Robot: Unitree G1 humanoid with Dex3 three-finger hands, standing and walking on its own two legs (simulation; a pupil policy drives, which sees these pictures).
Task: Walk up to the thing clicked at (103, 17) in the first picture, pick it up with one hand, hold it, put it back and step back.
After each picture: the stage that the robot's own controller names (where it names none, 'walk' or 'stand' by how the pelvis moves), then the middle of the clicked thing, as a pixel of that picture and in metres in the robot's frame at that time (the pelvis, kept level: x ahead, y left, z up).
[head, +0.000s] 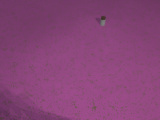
stand; (102, 20) +1.88 -0.31 -0.72
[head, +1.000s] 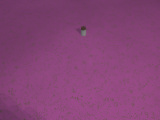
walk; (83, 31) +1.77 +0.06 -0.70
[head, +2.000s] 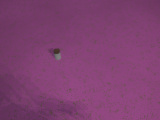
walk; (57, 54) +1.18 +0.32 -0.72
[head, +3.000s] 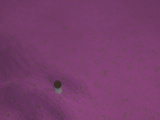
walk; (58, 87) +0.76 +0.21 -0.70
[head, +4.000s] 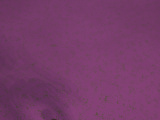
walk; out of the picture +0.44 +0.16 -0.70
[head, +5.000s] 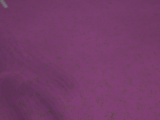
stand; out of the picture +0.34 +0.16 -0.72
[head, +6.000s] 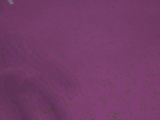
stand; out of the picture +0.34 +0.14 -0.73
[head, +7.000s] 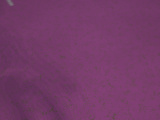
stand; out of the picture +0.34 +0.16 -0.73
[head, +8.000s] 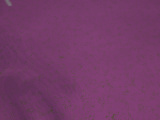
stand; out of the picture +0.34 +0.16 -0.73
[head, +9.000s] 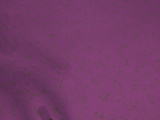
go down; out of the picture +0.35 +0.16 -0.69
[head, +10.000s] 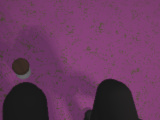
go down; (22, 69) +0.41 +0.21 -0.29
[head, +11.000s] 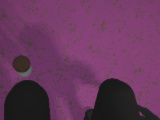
close in; (23, 66) +0.42 +0.21 -0.29
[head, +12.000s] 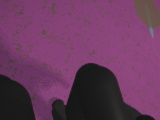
close in; out of the picture +0.40 +0.24 -0.22
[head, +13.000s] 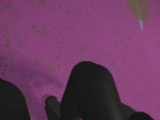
close; out of the picture +0.41 +0.26 -0.21
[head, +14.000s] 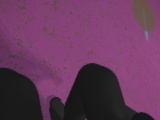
lift; out of the picture +0.36 +0.23 -0.22
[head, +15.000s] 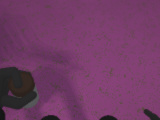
lift; (25, 91) +0.32 +0.18 -0.01
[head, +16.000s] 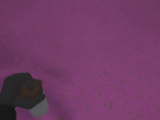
hold; (35, 99) +0.31 +0.16 -0.01
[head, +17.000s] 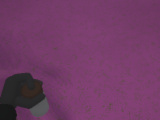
hold; (35, 99) +0.31 +0.16 -0.01
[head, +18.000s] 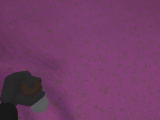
crouch; (35, 96) +0.33 +0.16 -0.06
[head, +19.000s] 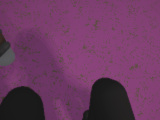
lower; out of the picture +0.46 +0.22 -0.10
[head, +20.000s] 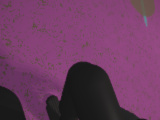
lower; out of the picture +0.41 +0.27 -0.22
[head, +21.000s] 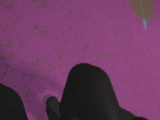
lower; out of the picture +0.41 +0.27 -0.23
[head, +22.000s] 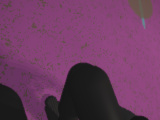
lower; out of the picture +0.41 +0.27 -0.23
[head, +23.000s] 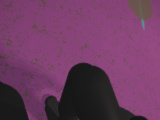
lower; out of the picture +0.41 +0.27 -0.23
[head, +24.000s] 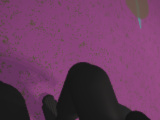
open; out of the picture +0.40 +0.25 -0.23
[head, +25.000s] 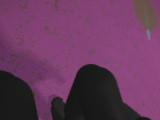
stand; out of the picture +0.39 +0.24 -0.23
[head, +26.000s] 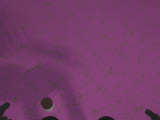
walk; (47, 104) +0.38 +0.18 -0.54
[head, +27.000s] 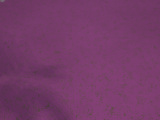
stand; out of the picture +0.34 +0.16 -0.67
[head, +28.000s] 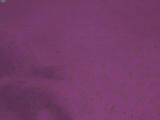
stand; out of the picture +0.35 +0.17 -0.67
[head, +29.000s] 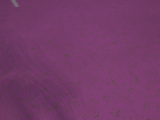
stand; out of the picture +0.37 +0.15 -0.72
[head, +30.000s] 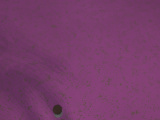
walk; (57, 111) +0.42 +0.13 -0.70
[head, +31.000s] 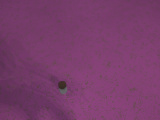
walk; (62, 87) +0.67 +0.17 -0.70
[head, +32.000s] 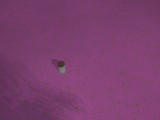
stand; (61, 67) +0.98 +0.20 -0.70
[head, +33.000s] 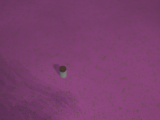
stand; (63, 72) +0.97 +0.17 -0.72
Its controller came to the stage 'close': yes
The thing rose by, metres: 0.70
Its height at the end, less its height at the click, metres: +0.00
